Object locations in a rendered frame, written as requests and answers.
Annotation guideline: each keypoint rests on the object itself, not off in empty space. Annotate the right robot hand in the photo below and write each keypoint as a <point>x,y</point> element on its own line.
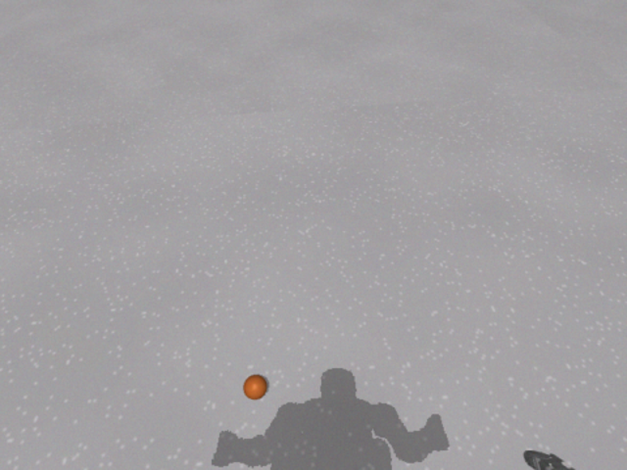
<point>541,461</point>

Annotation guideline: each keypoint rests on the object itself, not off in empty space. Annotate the ball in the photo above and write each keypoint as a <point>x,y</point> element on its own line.
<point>255,387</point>

